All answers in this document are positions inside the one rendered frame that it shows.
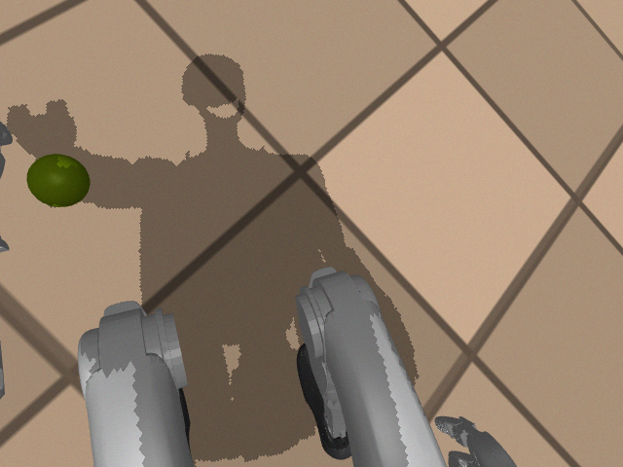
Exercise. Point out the right robot hand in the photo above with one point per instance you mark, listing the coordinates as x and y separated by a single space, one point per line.
485 451

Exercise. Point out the ball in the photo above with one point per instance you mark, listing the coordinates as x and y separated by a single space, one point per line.
58 180

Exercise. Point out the right robot foot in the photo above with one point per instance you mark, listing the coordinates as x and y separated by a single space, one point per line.
337 448

